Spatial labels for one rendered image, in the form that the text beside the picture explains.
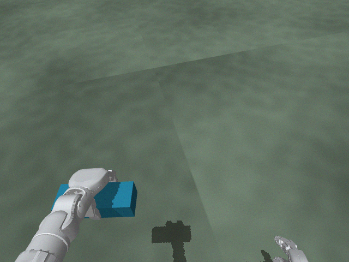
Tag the left robot arm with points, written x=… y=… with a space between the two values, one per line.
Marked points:
x=57 y=230

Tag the carton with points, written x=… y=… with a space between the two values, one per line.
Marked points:
x=116 y=199

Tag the left robot hand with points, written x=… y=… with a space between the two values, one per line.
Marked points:
x=93 y=179

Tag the right robot hand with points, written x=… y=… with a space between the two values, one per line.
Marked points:
x=290 y=249

